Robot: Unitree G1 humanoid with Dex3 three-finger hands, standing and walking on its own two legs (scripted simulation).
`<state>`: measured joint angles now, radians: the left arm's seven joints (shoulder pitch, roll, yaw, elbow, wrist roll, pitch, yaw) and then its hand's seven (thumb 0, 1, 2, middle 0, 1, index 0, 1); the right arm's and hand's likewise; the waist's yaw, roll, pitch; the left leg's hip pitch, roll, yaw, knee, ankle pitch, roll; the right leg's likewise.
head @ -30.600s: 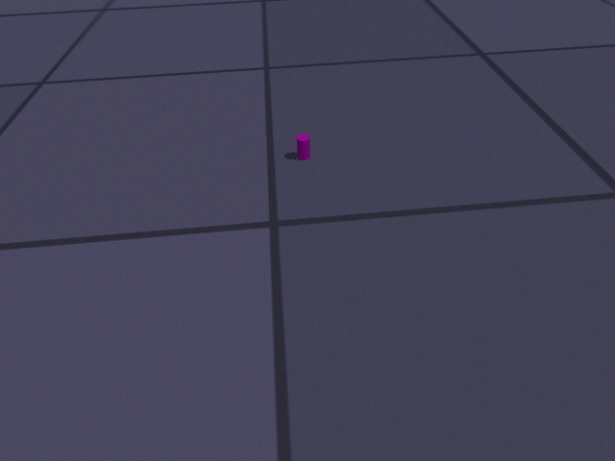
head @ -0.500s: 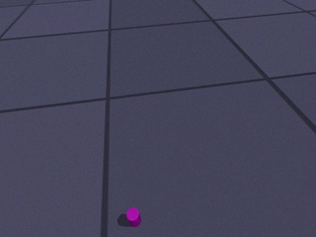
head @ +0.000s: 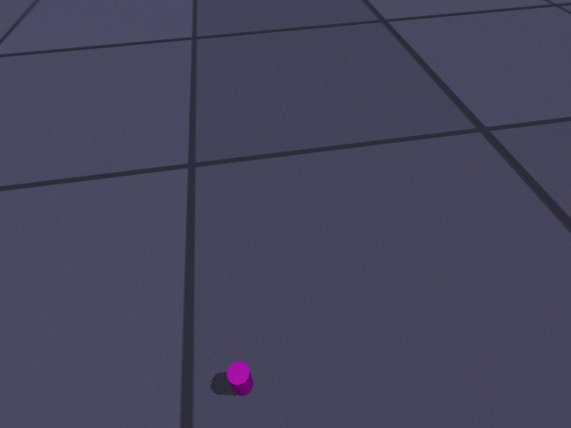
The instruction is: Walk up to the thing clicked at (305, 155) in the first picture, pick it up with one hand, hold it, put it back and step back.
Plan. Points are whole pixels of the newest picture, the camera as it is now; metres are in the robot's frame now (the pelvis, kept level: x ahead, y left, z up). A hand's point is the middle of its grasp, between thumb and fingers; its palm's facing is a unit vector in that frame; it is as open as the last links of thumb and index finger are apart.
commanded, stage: step back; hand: left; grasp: from the side
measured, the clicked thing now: (240, 378) +0.42 +0.18 -0.72
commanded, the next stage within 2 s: none
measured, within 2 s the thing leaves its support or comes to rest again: neither
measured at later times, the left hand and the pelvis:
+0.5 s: hand out of the picture +0.06 +0.31 -0.18, palm faces +0.02 -0.93 -0.36, open 7.4 cm; pelvis -0.09 +0.05 -0.02, yaw +2 degrees
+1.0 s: hand out of the picture -0.06 +0.31 -0.15, palm faces -0.03 -0.92 -0.40, open 7.4 cm; pelvis -0.18 +0.06 -0.02, yaw -2 degrees
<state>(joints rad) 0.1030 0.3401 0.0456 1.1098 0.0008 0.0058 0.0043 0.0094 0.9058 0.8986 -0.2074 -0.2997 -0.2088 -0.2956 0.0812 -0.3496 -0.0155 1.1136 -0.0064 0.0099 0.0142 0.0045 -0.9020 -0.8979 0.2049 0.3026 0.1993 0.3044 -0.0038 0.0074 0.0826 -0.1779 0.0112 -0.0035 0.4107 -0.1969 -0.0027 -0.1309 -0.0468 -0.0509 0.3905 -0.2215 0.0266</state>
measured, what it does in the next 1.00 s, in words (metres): walks backwards: left foot, then right foot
